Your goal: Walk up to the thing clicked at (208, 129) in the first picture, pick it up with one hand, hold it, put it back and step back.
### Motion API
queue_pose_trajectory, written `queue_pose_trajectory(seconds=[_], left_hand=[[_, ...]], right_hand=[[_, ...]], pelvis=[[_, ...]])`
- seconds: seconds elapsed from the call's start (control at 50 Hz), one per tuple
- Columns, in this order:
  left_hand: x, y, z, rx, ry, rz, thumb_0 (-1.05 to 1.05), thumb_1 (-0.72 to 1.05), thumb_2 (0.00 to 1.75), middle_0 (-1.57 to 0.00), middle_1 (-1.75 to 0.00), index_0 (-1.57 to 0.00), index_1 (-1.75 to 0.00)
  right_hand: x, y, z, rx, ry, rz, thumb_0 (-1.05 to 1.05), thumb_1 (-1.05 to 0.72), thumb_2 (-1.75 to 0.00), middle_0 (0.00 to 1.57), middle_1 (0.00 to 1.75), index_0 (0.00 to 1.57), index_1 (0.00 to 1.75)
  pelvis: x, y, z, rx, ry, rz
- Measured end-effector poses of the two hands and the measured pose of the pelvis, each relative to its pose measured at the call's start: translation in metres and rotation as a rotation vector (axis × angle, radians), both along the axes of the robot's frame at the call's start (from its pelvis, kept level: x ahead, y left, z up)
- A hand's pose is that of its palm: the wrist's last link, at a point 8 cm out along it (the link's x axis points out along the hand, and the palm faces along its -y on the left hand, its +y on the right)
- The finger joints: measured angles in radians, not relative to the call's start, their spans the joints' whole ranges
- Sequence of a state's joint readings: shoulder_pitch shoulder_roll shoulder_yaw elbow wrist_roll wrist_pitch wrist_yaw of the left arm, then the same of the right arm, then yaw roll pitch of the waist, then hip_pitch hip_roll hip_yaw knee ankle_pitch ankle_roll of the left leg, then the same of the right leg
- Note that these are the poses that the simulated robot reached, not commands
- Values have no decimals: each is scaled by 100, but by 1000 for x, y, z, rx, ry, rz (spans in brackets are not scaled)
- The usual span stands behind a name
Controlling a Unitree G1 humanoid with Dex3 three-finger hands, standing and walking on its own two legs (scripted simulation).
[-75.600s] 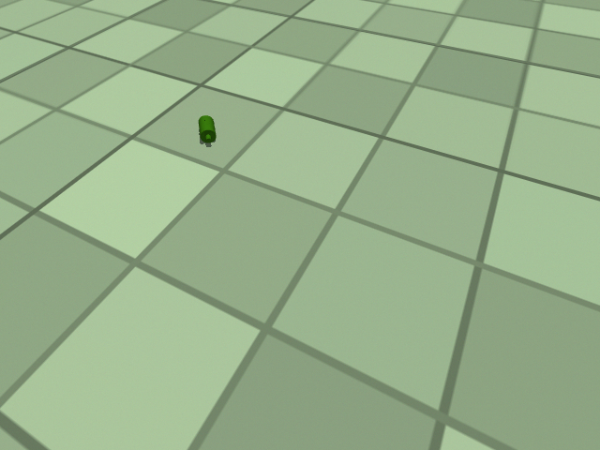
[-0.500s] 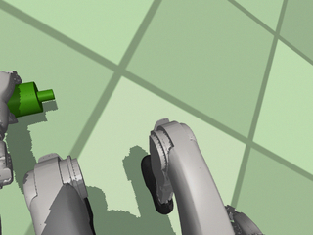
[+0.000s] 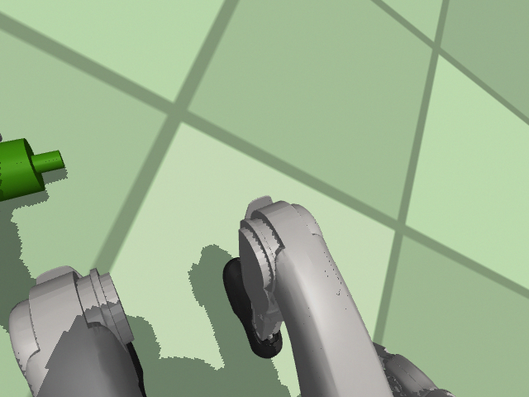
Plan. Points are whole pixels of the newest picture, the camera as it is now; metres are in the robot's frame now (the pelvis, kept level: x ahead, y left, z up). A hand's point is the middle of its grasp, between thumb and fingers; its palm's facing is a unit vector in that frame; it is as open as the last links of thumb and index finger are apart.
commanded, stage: rest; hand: left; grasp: from above
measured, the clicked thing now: out of the picture +0.47 +0.25 -0.26
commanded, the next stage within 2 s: open in 0.32 s
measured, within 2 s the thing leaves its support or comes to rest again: neither
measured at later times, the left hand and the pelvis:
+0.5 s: hand out of the picture +0.46 +0.27 -0.22, palm faces -0.45 -0.11 -0.89, open 10.5 cm; pelvis -0.01 +0.00 +0.00, yaw -1 degrees
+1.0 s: hand out of the picture +0.46 +0.26 -0.23, palm faces -0.44 -0.10 -0.89, open 12.0 cm; pelvis -0.01 +0.00 +0.00, yaw -2 degrees
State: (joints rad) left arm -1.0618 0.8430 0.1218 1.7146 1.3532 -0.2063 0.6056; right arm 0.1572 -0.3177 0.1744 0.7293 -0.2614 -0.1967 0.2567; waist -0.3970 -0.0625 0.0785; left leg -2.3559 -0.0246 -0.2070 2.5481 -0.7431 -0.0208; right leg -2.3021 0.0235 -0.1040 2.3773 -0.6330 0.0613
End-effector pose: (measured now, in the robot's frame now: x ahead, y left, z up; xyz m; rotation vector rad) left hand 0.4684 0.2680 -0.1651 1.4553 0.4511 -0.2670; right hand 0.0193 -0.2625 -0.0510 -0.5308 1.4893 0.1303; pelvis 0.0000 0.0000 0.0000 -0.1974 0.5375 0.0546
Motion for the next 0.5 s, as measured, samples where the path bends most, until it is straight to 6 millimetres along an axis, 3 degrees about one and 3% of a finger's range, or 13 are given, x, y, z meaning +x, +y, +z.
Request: queue_pose_trajectory(seconds=[0.5], left_hand=[[1,2,0,-5,7,3,-2,1,23,-80,-23,-80,-23]], right_hand=[[-12,10,9,22,6,39,0,-90,-90,21,30,20,30]], pelvis=[[-7,2,2,-20,-34,-9]])
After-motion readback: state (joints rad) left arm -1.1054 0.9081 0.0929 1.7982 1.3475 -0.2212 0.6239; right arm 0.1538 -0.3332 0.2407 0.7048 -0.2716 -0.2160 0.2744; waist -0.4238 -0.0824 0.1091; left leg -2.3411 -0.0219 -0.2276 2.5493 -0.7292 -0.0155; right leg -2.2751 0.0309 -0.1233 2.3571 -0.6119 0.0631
